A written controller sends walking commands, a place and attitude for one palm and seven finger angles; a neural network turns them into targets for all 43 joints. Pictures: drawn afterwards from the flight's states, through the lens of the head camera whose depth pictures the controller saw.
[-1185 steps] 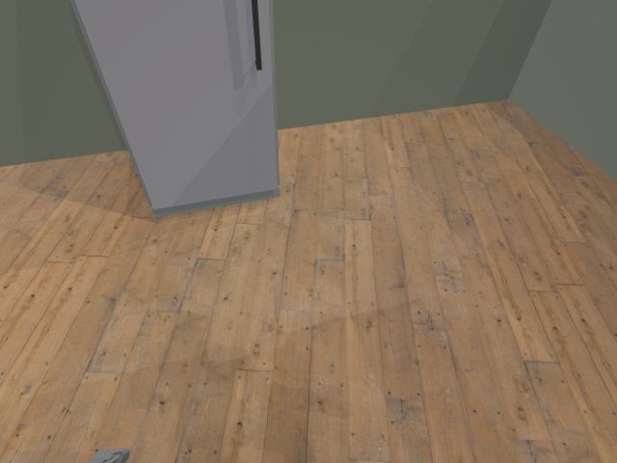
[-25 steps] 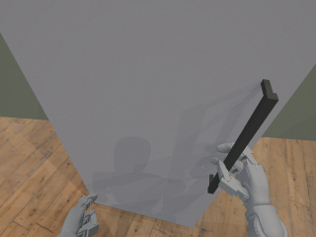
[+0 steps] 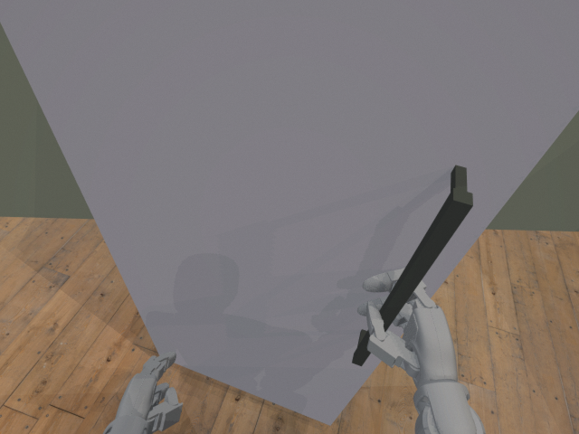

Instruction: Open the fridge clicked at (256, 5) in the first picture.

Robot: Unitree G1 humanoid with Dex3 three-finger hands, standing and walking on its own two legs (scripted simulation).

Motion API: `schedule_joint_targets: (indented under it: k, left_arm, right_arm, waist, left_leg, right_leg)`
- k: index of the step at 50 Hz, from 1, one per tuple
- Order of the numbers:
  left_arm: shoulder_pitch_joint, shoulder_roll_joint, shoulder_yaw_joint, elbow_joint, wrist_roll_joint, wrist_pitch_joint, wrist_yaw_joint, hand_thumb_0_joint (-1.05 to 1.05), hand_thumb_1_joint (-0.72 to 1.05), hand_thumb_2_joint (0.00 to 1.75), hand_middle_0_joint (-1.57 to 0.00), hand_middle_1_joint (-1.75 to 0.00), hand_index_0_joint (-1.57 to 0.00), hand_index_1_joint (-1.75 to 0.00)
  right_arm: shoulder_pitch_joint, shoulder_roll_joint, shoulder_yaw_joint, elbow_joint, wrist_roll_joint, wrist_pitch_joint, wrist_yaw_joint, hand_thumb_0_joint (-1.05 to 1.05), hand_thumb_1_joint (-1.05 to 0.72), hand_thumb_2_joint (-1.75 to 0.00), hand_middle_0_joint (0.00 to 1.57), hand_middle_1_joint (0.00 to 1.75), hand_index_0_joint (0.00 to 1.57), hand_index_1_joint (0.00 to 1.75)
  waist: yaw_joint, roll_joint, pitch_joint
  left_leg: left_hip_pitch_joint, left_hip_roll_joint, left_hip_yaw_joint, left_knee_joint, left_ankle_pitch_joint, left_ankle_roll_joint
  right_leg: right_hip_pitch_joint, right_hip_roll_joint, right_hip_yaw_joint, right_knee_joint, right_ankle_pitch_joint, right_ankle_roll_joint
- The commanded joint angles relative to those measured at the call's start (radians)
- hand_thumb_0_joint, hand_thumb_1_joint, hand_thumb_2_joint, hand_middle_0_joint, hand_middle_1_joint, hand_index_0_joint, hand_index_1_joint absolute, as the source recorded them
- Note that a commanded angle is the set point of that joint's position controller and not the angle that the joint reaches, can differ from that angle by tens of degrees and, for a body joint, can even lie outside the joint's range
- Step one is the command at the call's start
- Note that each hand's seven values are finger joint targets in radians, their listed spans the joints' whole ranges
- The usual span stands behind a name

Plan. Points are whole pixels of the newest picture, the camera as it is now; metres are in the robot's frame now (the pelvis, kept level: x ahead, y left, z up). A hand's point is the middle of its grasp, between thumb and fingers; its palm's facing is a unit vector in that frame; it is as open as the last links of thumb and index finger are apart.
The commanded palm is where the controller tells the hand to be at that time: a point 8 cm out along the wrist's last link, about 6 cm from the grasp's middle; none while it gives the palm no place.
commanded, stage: walk backward, drawing the door open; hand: right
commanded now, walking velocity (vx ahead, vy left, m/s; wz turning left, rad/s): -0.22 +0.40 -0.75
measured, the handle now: (395, 291) +0.29 -0.10 +0.10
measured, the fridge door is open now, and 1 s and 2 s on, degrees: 21 51 77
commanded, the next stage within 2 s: stop walking and hold the door back in 1.42 s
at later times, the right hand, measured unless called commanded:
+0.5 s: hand (321, 427) +0.13 -0.01 +0.08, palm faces +0.27 +0.94 -0.22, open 5.7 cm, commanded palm +0.09 -0.05 +0.08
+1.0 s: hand out of the picture +0.04 +0.09 +0.08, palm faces +0.76 +0.57 -0.31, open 5.9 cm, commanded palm -0.02 +0.08 +0.08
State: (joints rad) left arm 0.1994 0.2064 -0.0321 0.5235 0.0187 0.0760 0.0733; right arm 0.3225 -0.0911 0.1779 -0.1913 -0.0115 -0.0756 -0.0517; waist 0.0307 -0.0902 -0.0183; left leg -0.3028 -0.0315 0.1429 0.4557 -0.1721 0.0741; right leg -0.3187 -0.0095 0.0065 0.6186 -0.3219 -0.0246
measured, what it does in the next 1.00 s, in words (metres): steps to the left, turning right: left foot, then right foot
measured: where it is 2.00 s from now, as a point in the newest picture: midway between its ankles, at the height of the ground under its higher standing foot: outside the picture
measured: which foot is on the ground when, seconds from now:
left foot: down 0.00-0.04, up 0.06-0.26, down 0.28-0.62, up 0.64-0.90, down 0.92-1.00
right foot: down 0.00-0.38, up 0.40-0.60, down 0.62-0.92, up 0.94-1.00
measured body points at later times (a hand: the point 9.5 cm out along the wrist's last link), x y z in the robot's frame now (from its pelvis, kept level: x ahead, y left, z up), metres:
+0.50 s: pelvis -0.07 +0.16 +0.00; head -0.05 +0.18 +0.45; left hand +0.15 +0.34 -0.11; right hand +0.11 -0.06 +0.09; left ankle -0.01 +0.21 -0.74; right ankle -0.11 +0.02 -0.68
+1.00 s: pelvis -0.04 +0.40 -0.01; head +0.03 +0.38 +0.43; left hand +0.24 +0.44 -0.14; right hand +0.00 +0.06 +0.10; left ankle +0.08 +0.46 -0.74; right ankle -0.16 +0.23 -0.68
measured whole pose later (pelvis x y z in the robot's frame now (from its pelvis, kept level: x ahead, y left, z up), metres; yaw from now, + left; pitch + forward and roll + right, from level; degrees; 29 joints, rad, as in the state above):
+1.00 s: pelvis -0.04 +0.40 -0.01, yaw -45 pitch -1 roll +0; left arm 0.13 0.20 0.03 0.68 0.00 -0.12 0.08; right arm 0.21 -0.20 -0.08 -0.22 -0.01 -0.09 -0.09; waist 0.02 -0.08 0.16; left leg -0.34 0.05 0.05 0.65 -0.28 -0.02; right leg -0.50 -0.08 0.15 1.03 -0.51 0.03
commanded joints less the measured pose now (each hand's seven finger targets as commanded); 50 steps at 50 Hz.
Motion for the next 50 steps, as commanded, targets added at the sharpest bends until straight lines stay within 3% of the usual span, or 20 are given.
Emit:
schedule_joint_targets:
  k: [1, 2, 3, 8, 11, 16, 19, 23, 28, 30, 31, 32, 33, 35, 38, 42, 44, 46, 48, 50]
  left_arm:
    - [-0.064, 0.104, 0.05, -0.117, 0.014, -0.1, 0.023, 0.0, 0.9, 0.9, -0.2, -0.3, -0.2, -0.3]
    - [-0.078, 0.11, 0.058, -0.122, 0.029, -0.113, 0.021, 0.0, 0.9, 0.9, -0.2, -0.3, -0.2, -0.3]
    - [-0.106, 0.097, 0.061, -0.107, 0.044, -0.118, 0.017, 0.0, 0.9, 0.9, -0.2, -0.3, -0.2, -0.3]
    - [-0.151, 0.078, 0.056, -0.057, 0.042, -0.171, 0.008, 0.0, 0.9, 0.9, -0.2, -0.3, -0.2, -0.3]
    - [-0.131, 0.086, 0.065, -0.049, 0.019, -0.186, 0.013, 0.0, 0.9, 0.9, -0.2, -0.3, -0.2, -0.3]
    - [-0.129, 0.064, 0.076, -0.022, 0.014, -0.19, -0.007, 0.0, 0.9, 0.9, -0.2, -0.3, -0.2, -0.3]
    - [-0.132, 0.034, 0.088, -0.004, -0.011, -0.196, 0.008, 0.0, 0.9, 0.9, -0.2, -0.3, -0.2, -0.3]
    - [-0.143, 0.006, 0.077, 0.002, 0.013, -0.202, 0.043, 0.0, 0.9, 0.9, -0.2, -0.3, -0.2, -0.3]
    - [-0.07, 0.011, 0.056, -0.015, 0.022, -0.258, 0.062, 0.0, 0.9, 0.9, -0.2, -0.3, -0.2, -0.3]
    - [0.022, 0.057, 0.068, -0.001, 0.012, -0.281, 0.064, 0.0, 0.9, 0.9, -0.2, -0.3, -0.2, -0.3]
    - [-0.016, 0.1, 0.081, -0.047, 0.042, -0.282, 0.054, 0.0, 0.9, 0.9, -0.2, -0.3, -0.2, -0.3]
    - [-0.04, 0.111, 0.074, -0.048, 0.058, -0.273, 0.043, 0.0, 0.9, 0.9, -0.2, -0.3, -0.2, -0.3]
    - [-0.115, 0.149, 0.081, -0.06, 0.058, -0.266, 0.034, 0.0, 0.9, 0.9, -0.2, -0.3, -0.2, -0.3]
    - [-0.105, 0.108, 0.095, -0.05, 0.051, -0.267, 0.032, 0.0, 0.9, 0.9, -0.2, -0.3, -0.2, -0.3]
    - [-0.081, 0.119, 0.102, -0.016, 0.022, -0.278, 0.01, 0.0, 0.9, 0.9, -0.2, -0.3, -0.2, -0.3]
    - [-0.091, 0.105, 0.098, -0.03, -0.013, -0.272, 0.011, 0.0, 0.9, 0.9, -0.2, -0.3, -0.2, -0.3]
    - [-0.091, 0.073, 0.092, -0.02, -0.02, -0.268, 0.009, 0.0, 0.9, 0.9, -0.2, -0.3, -0.2, -0.3]
    - [-0.105, 0.004, 0.079, -0.021, -0.024, -0.255, 0.007, 0.0, 0.9, 0.9, -0.2, -0.3, -0.2, -0.3]
    - [-0.129, 0.031, 0.099, -0.007, -0.015, -0.256, 0.027, 0.0, 0.9, 0.9, -0.2, -0.3, -0.2, -0.3]
    - [-0.166, 0.034, 0.099, -0.007, -0.005, -0.25, 0.032, 0.0, 0.9, 0.9, -0.2, -0.3, -0.2, -0.3]
  right_arm:
    - [-0.121, -0.06, -0.004, -0.226, -0.005, -0.084, -0.01, 0.0, -0.9, -0.9, 0.45, 1.4, 0.45, 1.4]
    - [-0.125, -0.057, 0.015, -0.231, -0.016, -0.09, -0.018, 0.0, -0.9, -0.9, 0.45, 1.4, 0.45, 1.4]
    - [-0.122, -0.082, -0.001, -0.24, -0.047, -0.095, -0.036, 0.0, -0.9, -0.9, 0.45, 1.4, 0.45, 1.4]
    - [-0.09, -0.045, 0.006, -0.19, -0.049, -0.089, -0.052, 0.0, -0.9, -0.9, 0.45, 1.4, 0.45, 1.4]
    - [-0.151, -0.047, 0.024, -0.233, -0.04, -0.096, -0.05, 0.0, -0.9, -0.9, 0.45, 1.4, 0.45, 1.4]
    - [-0.117, -0.12, -0.056, -0.316, -0.027, -0.127, -0.045, 0.0, -0.9, -0.9, 0.45, 1.4, 0.45, 1.4]
    - [-0.161, -0.17, -0.126, -0.311, -0.019, -0.102, -0.054, 0.0, -0.9, -0.9, 0.45, 1.4, 0.45, 1.4]
    - [-0.219, -0.154, -0.16, -0.238, -0.041, -0.059, -0.03, 0.0, -0.9, -0.9, 0.45, 1.4, 0.45, 1.4]
    - [-0.213, -0.109, -0.128, -0.264, -0.027, -0.103, -0.011, 0.0, -0.9, -0.9, 0.45, 1.4, 0.45, 1.4]
    - [-0.247, -0.099, -0.076, -0.274, -0.015, -0.115, -0.005, 0.0, -0.9, -0.9, 0.45, 1.4, 0.45, 1.4]
    - [-0.268, -0.092, -0.076, -0.311, -0.024, -0.145, -0.003, 0.0, -0.9, -0.9, 0.45, 1.4, 0.45, 1.4]
    - [-0.269, -0.124, -0.098, -0.318, -0.061, -0.165, -0.011, 0.0, -0.9, -0.9, 0.45, 1.4, 0.45, 1.4]
    - [-0.284, -0.164, -0.147, -0.338, -0.067, -0.173, -0.015, 0.0, -0.9, -0.9, 0.45, 1.4, 0.45, 1.4]
    - [-0.331, -0.168, -0.154, -0.438, -0.057, -0.153, 0.007, 0.0, -0.9, -0.9, 0.45, 1.4, 0.45, 1.4]
    - [-0.237, -0.064, -0.111, -0.289, -0.034, -0.111, 0.0, 0.0, -0.9, -0.9, 0.45, 1.4, 0.45, 1.4]
    - [-0.263, -0.134, -0.178, -0.314, -0.015, -0.11, -0.027, 0.0, -0.9, -0.9, 0.45, 1.4, 0.45, 1.4]
    - [-0.271, -0.189, -0.231, -0.334, -0.018, -0.129, -0.037, 0.0, -0.9, -0.9, 0.45, 1.4, 0.45, 1.4]
    - [-0.256, -0.295, -0.325, -0.375, -0.012, -0.127, -0.049, 0.0, -0.9, -0.9, 0.45, 1.4, 0.45, 1.4]
    - [-0.193, -0.327, -0.412, -0.34, 0.002, -0.135, -0.052, 0.0, -0.9, -0.9, 0.45, 1.4, 0.45, 1.4]
    - [-0.208, -0.307, -0.395, -0.328, 0.003, -0.132, -0.035, 0.0, -0.9, -0.9, 0.45, 1.4, 0.45, 1.4]
  waist:
    - [0.06, -0.07, -0.107]
    - [0.044, -0.166, -0.116]
    - [0.01, -0.061, -0.121]
    - [-0.03, 0.015, -0.089]
    - [0.012, -0.072, -0.102]
    - [0.023, -0.132, -0.134]
    - [0.004, 0.277, -0.177]
    - [-0.011, 0.295, -0.123]
    - [0.004, 0.207, -0.086]
    - [0.082, 0.009, -0.091]
    - [0.056, -0.225, -0.108]
    - [0.01, -0.14, -0.107]
    - [-0.013, 0.001, -0.096]
    - [0.0, -0.056, -0.07]
    - [-0.021, -0.111, -0.054]
    - [-0.006, -0.197, -0.099]
    - [-0.008, -0.085, -0.111]
    - [-0.006, 0.317, -0.144]
    - [-0.057, 0.423, -0.227]
    - [-0.045, 0.307, -0.153]
  left_leg:
    - [-0.174, 0.003, -0.044, 0.16, -0.093, -0.084]
    - [-0.229, -0.021, -0.157, 0.413, -0.244, -0.104]
    - [-0.208, 0.01, -0.251, 0.544, -0.241, -0.099]
    - [-0.051, 0.017, -0.223, 0.21, -0.21, -0.073]
    - [0.083, -0.039, -0.137, -0.001, -0.173, -0.096]
    - [0.094, -0.037, -0.131, -0.081, -0.027, -0.102]
    - [-0.087, 0.121, -0.141, -0.29, -0.321, -0.053]
    - [-0.027, 0.277, -0.121, -0.202, -0.029, 0.081]
    - [0.104, 0.213, -0.031, -0.093, 0.272, 0.035]
    - [-0.137, 0.106, 0.035, 0.263, 0.219, -0.122]
    - [-0.452, 0.031, -0.057, 0.579, -0.265, -0.177]
    - [-0.518, 0.069, -0.232, 0.786, -0.325, -0.175]
    - [-0.488, 0.086, -0.319, 0.831, -0.276, -0.148]
    - [-0.502, 0.105, -0.25, 0.722, -0.262, -0.125]
    - [-0.143, 0.068, -0.176, 0.485, -0.127, -0.12]
    - [0.127, -0.015, -0.056, 0.172, -0.177, -0.15]
    - [0.197, 0.003, -0.049, -0.062, -0.113, -0.152]
    - [0.202, 0.266, -0.233, -0.141, 0.08, -0.04]
    - [0.144, 0.43, -0.344, -0.121, 0.153, 0.094]
    - [0.18, 0.379, -0.245, -0.027, 0.324, 0.116]
  right_leg:
    - [0.186, -0.169, 0.338, -0.396, 0.137, -0.061]
    - [0.15, -0.339, 0.663, -0.535, 0.063, -0.153]
    - [0.114, -0.395, 0.714, -0.528, 0.024, -0.203]
    - [0.054, -0.23, 0.372, -0.384, 0.112, -0.094]
    - [0.026, -0.128, 0.318, -0.429, -0.074, -0.061]
    - [0.084, -0.051, 0.294, -0.346, 0.15, -0.032]
    - [0.159, 0.078, 0.026, -0.01, -0.025, 0.038]
    - [-0.12, 0.021, -0.053, 0.554, -0.16, 0.046]
    - [0.002, -0.022, -0.107, 0.065, -0.131, 0.018]
    - [0.346, -0.112, 0.01, -0.393, 0.143, -0.023]
    - [0.487, -0.444, 0.521, -0.422, 0.49, -0.132]
    - [0.471, -0.61, 0.755, -0.36, 0.688, -0.244]
    - [0.392, -0.633, 0.681, -0.356, 0.633, -0.264]
    - [0.372, -0.455, 0.458, -0.245, 0.735, -0.168]
    - [0.126, -0.285, 0.172, -0.259, 0.423, -0.059]
    - [0.002, -0.177, 0.162, -0.279, 0.036, -0.049]
    - [-0.021, -0.092, 0.134, -0.152, -0.03, -0.013]
    - [-0.15, 0.052, -0.056, 0.271, -0.189, 0.062]
    - [-0.187, 0.014, 0.037, 0.743, -0.311, 0.037]
    - [-0.241, -0.029, 0.003, 0.747, -0.257, 0.058]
